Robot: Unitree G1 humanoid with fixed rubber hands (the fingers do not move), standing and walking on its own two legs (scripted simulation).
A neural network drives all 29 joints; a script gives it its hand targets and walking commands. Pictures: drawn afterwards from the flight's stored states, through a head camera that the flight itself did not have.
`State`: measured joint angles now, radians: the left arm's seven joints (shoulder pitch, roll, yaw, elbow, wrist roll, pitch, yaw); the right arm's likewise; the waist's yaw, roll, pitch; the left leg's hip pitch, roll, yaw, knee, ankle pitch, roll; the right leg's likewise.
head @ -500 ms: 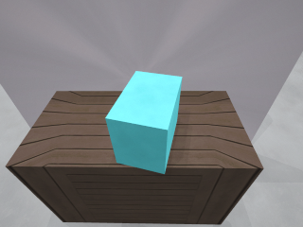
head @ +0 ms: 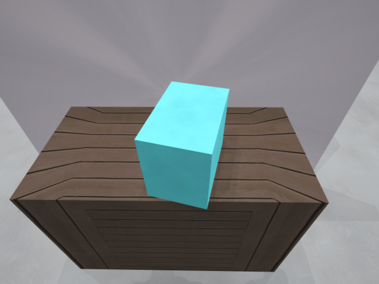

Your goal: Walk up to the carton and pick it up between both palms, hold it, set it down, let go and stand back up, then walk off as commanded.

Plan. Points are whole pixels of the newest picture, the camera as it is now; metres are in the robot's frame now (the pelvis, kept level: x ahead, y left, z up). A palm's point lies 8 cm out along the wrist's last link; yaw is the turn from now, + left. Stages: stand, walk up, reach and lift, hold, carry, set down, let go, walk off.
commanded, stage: stand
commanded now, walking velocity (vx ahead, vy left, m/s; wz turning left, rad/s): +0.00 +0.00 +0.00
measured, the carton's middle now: (188, 142) +0.53 +0.02 -0.01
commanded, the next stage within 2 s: walk off in 1.28 s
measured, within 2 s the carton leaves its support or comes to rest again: neither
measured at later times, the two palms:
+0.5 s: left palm out of the picture +0.04 +0.26 -0.13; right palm out of the picture +0.04 -0.24 -0.13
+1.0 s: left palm out of the picture +0.04 +0.26 -0.14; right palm out of the picture +0.04 -0.24 -0.13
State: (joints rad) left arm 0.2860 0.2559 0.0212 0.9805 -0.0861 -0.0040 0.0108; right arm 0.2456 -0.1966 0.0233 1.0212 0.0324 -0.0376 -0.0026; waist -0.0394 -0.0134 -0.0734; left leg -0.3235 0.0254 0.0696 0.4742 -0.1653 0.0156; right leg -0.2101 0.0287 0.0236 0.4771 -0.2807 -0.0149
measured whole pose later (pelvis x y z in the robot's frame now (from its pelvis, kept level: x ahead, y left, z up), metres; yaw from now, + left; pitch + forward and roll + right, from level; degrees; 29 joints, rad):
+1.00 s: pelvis +0.00 +0.00 +0.00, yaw +0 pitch +0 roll -1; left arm 0.28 0.26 0.02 1.02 -0.09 -0.01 0.01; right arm 0.25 -0.20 0.02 1.02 0.03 -0.04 0.00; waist -0.04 -0.01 -0.05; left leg -0.32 0.03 0.07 0.47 -0.16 0.02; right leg -0.21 0.03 0.02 0.48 -0.28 -0.01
